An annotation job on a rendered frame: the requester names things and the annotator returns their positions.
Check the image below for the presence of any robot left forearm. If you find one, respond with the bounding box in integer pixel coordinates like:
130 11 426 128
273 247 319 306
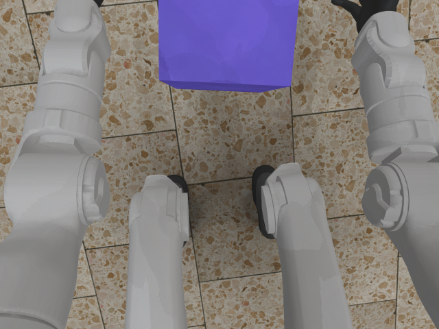
3 0 112 221

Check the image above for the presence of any left robot shin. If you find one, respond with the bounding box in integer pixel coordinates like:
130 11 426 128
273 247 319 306
128 175 179 233

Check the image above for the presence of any left robot upper arm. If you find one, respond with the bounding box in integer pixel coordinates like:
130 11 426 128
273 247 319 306
0 153 110 329

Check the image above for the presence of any right robot upper arm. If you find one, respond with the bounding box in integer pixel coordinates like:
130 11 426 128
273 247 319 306
361 162 439 329

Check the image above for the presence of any carton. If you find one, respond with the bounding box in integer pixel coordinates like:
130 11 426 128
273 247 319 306
158 0 299 93

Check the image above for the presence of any robot right hand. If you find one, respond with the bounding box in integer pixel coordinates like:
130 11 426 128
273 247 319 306
331 0 399 33

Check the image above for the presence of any robot left thigh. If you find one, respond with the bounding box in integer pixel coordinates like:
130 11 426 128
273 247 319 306
124 185 189 329

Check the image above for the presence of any robot right forearm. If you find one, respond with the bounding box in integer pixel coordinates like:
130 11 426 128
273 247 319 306
351 11 439 164

